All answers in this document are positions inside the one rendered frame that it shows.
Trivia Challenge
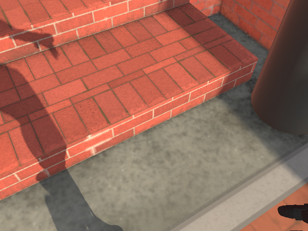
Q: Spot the right robot hand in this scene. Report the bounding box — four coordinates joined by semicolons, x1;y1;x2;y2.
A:
277;203;308;231

